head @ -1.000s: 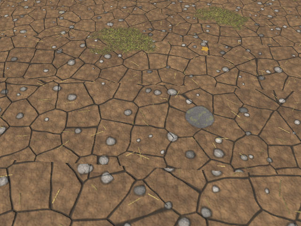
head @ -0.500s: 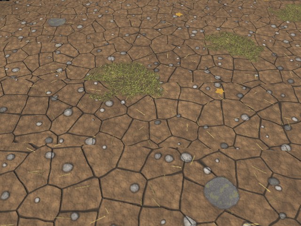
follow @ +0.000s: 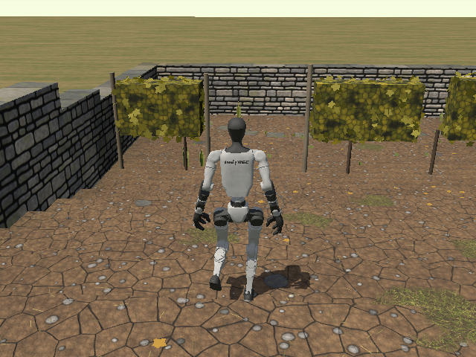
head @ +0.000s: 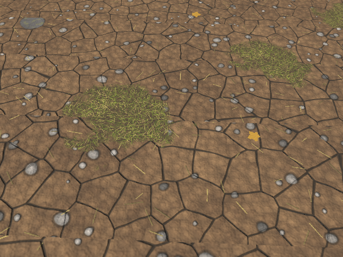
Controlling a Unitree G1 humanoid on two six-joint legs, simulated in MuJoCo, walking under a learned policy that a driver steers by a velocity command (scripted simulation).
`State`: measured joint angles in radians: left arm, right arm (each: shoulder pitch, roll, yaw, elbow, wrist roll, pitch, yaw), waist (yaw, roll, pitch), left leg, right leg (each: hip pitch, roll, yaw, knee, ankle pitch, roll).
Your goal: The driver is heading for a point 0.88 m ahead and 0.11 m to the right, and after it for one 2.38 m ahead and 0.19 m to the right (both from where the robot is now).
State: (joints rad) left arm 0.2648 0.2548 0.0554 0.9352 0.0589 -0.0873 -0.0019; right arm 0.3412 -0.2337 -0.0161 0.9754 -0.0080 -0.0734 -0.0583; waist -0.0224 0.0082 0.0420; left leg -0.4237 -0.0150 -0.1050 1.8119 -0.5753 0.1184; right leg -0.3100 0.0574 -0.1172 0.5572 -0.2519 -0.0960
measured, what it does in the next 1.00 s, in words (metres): goes down, turning right: left foot, then right foot 0.18 m lower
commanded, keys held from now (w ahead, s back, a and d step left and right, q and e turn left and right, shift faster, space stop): w+shift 0.56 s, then w+e+shift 0.14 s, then e+shift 0.30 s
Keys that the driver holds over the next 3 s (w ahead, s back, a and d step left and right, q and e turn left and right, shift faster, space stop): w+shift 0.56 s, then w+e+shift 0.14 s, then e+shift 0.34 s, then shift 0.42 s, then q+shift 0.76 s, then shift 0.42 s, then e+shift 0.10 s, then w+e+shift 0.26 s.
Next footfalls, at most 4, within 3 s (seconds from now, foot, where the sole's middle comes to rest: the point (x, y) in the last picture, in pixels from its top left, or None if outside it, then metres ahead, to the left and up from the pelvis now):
0.22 left None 0.41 0.12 -0.76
0.74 right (182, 184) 0.86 -0.05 -0.94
1.00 left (161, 134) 1.16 0.05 -0.94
1.28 right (204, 148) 1.07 -0.18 -0.94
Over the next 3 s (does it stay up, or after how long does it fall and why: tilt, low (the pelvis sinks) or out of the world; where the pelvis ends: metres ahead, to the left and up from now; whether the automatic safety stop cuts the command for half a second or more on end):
stays up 1.12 -0.05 -0.17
